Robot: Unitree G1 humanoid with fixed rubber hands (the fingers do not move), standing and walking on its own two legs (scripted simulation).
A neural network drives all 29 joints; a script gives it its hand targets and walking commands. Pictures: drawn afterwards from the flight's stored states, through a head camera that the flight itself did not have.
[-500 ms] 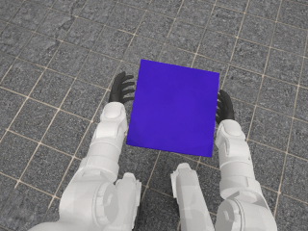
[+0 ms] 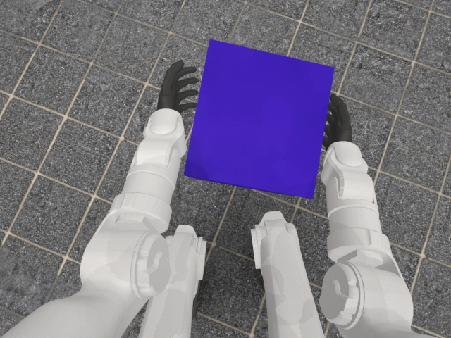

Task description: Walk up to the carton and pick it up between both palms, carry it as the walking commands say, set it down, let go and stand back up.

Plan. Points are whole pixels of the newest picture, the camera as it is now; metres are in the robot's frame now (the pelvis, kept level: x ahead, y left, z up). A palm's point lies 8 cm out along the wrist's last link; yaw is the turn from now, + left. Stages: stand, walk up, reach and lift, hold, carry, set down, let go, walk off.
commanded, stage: set down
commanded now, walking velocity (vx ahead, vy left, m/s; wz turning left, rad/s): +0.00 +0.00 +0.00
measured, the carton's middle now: (247, 133) +0.47 -0.08 -0.17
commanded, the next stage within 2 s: none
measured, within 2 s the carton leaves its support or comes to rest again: neither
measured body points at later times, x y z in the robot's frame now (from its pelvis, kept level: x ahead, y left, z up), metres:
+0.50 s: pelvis -0.01 +0.00 -0.06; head +0.30 -0.05 +0.26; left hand +0.53 +0.05 -0.17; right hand +0.46 -0.24 -0.20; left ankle +0.08 +0.12 -0.47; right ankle +0.13 -0.13 -0.47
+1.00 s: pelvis -0.01 +0.00 -0.11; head +0.33 -0.03 +0.18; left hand +0.54 +0.06 -0.25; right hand +0.48 -0.23 -0.27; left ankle +0.08 +0.12 -0.47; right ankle +0.13 -0.13 -0.47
